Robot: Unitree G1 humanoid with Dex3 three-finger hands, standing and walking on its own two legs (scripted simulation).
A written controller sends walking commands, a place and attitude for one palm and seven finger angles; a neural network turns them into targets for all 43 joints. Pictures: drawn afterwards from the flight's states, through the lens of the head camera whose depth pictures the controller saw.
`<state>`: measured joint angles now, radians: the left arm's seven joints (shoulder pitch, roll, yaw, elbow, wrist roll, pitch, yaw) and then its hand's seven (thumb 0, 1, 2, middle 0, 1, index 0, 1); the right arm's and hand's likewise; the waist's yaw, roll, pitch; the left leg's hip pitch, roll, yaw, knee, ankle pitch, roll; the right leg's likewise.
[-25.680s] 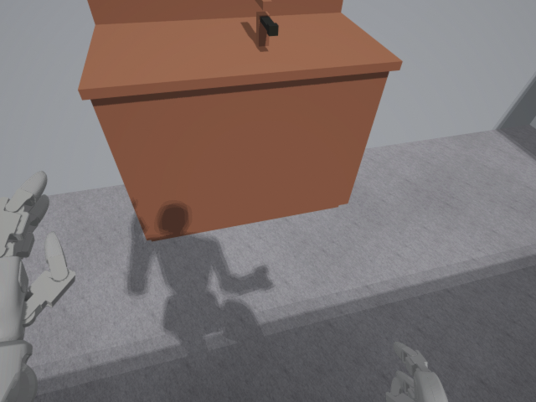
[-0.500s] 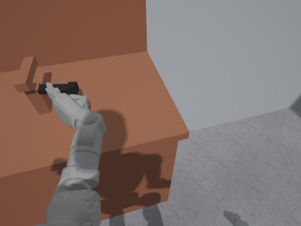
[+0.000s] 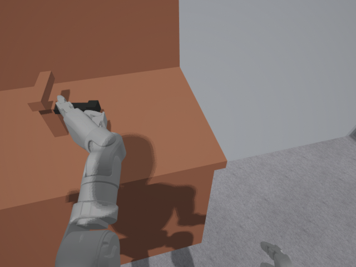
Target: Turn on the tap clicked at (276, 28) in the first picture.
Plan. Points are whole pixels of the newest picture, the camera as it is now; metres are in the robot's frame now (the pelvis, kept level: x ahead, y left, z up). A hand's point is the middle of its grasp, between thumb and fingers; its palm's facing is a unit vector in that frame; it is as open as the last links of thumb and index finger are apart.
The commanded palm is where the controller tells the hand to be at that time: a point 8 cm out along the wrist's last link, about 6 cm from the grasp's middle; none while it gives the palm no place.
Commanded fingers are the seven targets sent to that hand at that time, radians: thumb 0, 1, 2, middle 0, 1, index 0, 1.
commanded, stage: lift the hand up off the lever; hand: left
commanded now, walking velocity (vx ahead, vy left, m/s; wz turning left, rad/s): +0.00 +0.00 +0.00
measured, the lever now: (93, 108) +0.45 +0.26 +0.13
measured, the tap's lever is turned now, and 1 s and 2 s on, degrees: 76 77 77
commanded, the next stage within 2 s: draw the hand back beside the body in 1.34 s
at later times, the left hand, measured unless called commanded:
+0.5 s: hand (102, 112) +0.39 +0.21 +0.17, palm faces +0.80 -0.60 -0.05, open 7.8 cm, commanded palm +0.34 +0.22 +0.18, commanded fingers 0.00 0.90 0.90 -0.15 -0.15 -0.15 -0.15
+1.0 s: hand (98, 106) +0.39 +0.21 +0.19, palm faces +0.79 -0.62 -0.03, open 7.8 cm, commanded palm +0.33 +0.23 +0.19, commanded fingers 0.00 0.90 0.90 -0.15 -0.15 -0.15 -0.15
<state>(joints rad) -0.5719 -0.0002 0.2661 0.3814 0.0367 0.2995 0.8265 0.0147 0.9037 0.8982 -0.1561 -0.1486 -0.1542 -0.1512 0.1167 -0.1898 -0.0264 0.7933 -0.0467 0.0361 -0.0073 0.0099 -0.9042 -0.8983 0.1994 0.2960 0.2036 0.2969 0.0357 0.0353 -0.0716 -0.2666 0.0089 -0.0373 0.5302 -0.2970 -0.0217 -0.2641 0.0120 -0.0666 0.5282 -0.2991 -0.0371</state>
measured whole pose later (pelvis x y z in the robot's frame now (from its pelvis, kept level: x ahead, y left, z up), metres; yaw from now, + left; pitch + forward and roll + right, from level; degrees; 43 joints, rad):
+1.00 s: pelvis +0.01 +0.00 +0.01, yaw +0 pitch +0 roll +0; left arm -0.55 0.01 0.25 0.24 0.00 0.43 0.77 0.01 0.90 0.90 -0.15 -0.15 -0.15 -0.15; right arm 0.07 -0.20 -0.01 0.80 -0.02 0.03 -0.02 0.01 -0.90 -0.90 0.20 0.30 0.20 0.30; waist 0.06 0.05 -0.06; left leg -0.16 0.01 -0.04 0.45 -0.28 -0.02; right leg -0.16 0.02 -0.07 0.45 -0.28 -0.04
